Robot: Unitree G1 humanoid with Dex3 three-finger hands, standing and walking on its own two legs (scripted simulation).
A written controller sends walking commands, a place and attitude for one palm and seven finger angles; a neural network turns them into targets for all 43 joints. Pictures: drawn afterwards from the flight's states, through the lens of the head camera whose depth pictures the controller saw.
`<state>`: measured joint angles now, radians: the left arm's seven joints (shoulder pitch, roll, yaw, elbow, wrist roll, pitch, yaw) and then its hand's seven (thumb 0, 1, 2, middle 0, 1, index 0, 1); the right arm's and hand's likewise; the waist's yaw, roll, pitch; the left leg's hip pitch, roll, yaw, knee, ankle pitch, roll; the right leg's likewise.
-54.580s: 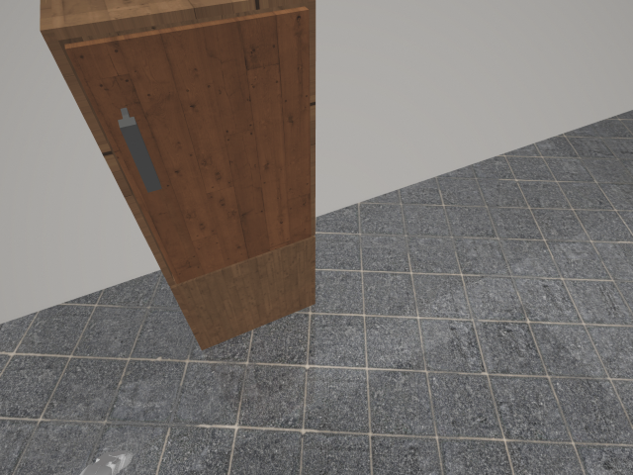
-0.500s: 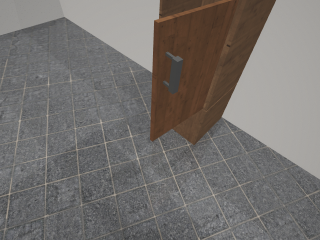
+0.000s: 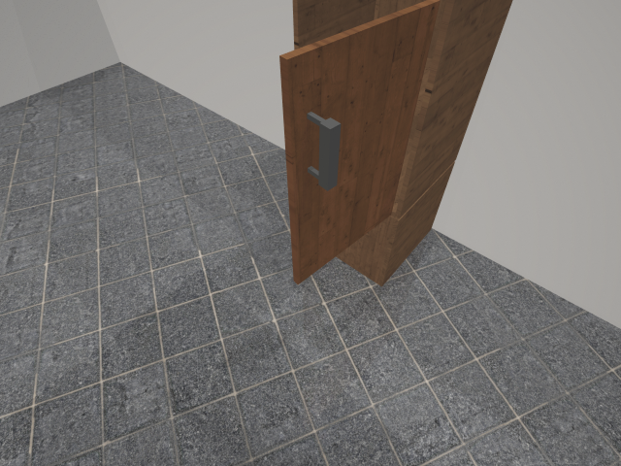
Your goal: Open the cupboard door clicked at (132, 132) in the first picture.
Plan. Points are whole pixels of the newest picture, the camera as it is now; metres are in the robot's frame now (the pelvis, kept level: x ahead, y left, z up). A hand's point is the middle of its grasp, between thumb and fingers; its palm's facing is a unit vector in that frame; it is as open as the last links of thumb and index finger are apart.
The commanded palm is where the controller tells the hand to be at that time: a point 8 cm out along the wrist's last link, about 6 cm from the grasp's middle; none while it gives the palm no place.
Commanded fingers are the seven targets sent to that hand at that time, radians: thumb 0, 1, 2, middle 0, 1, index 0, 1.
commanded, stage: let the arm hang, fingers relaxed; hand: left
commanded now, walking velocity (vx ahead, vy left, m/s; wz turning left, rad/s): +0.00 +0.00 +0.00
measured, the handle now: (320, 151) +0.62 +0.01 +0.06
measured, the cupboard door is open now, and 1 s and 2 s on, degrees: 83 83 83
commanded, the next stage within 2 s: look to check the result in 0.20 s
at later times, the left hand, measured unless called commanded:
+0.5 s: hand out of the picture +0.01 +0.16 -0.17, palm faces +0.05 -0.98 -0.18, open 7.4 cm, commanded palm none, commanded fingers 0.00 0.90 0.90 -0.20 -0.30 -0.20 -0.30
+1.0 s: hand out of the picture +0.03 +0.16 -0.17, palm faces +0.04 -0.98 -0.18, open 7.4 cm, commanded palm none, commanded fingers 0.00 0.90 0.90 -0.20 -0.30 -0.20 -0.30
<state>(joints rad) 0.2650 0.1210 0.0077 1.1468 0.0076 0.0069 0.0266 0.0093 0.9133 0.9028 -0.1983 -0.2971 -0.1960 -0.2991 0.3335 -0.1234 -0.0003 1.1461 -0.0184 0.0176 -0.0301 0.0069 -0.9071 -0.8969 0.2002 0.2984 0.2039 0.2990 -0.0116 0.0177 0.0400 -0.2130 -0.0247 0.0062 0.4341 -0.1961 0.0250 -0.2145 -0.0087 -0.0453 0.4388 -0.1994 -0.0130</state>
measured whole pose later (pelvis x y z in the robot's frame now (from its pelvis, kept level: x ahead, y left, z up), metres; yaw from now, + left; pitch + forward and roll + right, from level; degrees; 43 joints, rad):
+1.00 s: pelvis +0.03 -0.01 +0.00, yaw +0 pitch -2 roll +0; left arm 0.26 0.13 0.01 1.15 0.00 -0.01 0.03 0.01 0.91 0.90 -0.20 -0.30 -0.20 -0.30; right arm 0.27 -0.14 0.00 1.16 -0.02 0.01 -0.04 0.01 -0.91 -0.90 0.20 0.30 0.20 0.30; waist -0.01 0.02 0.05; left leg -0.15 -0.01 0.00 0.40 -0.22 0.01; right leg -0.15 0.00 -0.05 0.39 -0.22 -0.02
